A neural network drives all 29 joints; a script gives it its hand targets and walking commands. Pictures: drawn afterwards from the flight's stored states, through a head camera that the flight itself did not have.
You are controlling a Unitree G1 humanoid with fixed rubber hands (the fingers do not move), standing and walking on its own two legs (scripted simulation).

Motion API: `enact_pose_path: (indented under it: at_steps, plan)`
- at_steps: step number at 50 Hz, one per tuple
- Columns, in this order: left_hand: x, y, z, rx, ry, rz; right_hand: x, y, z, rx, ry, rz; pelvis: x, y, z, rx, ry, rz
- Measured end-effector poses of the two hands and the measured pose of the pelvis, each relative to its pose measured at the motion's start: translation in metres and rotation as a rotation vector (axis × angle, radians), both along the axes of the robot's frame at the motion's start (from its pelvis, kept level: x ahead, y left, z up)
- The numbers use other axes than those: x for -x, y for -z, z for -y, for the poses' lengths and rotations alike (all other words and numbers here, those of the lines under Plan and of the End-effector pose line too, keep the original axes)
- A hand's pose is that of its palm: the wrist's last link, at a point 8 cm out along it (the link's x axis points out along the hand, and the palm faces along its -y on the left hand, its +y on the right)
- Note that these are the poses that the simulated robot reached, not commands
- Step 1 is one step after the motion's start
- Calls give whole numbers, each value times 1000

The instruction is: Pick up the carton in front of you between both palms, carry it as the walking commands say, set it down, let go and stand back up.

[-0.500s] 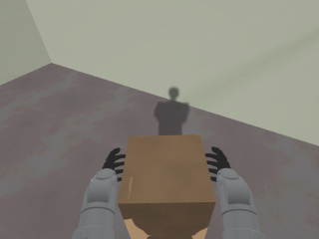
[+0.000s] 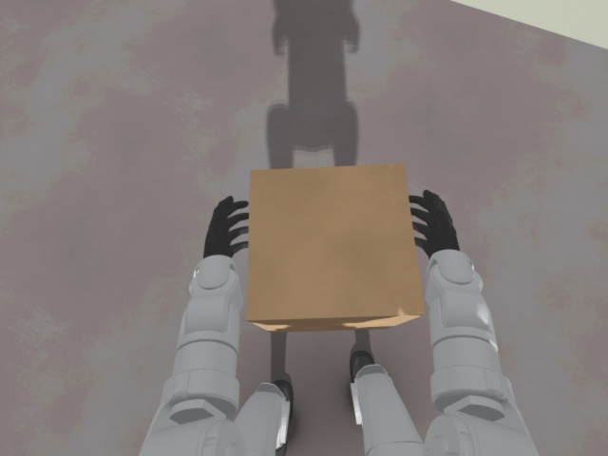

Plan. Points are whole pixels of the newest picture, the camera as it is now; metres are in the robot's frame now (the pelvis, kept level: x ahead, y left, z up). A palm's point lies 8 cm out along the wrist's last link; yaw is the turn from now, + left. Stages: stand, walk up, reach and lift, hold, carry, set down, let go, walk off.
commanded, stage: set down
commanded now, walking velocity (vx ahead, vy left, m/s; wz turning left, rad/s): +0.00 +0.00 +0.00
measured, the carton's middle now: (327, 260) +0.37 -0.03 -0.17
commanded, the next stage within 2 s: none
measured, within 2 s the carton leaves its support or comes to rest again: rests again in 1.84 s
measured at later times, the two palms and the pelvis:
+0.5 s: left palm (245, 236) +0.43 +0.11 -0.21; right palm (415, 240) +0.41 -0.19 -0.22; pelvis -0.04 -0.01 -0.13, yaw +3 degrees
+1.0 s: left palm (264, 234) +0.48 +0.10 -0.37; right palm (400, 243) +0.44 -0.19 -0.37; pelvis -0.06 -0.01 -0.25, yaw +5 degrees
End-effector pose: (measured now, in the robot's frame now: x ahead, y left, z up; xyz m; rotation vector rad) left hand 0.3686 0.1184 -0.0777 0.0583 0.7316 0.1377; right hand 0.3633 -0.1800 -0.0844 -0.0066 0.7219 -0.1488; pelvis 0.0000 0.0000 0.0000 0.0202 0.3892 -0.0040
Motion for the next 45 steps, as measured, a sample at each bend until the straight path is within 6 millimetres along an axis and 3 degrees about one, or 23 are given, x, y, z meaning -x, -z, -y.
enact_pose_path:
  at_steps: [4, 10, 19, 31, 45]
  plan:
    - [-7, 32, -1, 24, -14, 27, -8, 31, -1, -14, 13, 27, 6, 22, 3, -5, -15, -130]
    - [-25, 56, -3, 53, -35, 72, -27, 52, -3, -31, 26, 71, 17, 55, 8, -6, -32, -241]
    - [-49, 95, 1, 39, -6, 37, -42, 94, 1, -26, 46, 35, 32, 101, 13, -7, -40, -316]
    - [-76, 174, 7, 21, 35, 30, -57, 178, 7, -26, 69, 29, 45, 167, 14, -23, -43, -414]
    - [-101, 261, 12, 28, 76, 10, -75, 259, 11, 2, 88, 9, 54, 228, 9, -9, -64, -460]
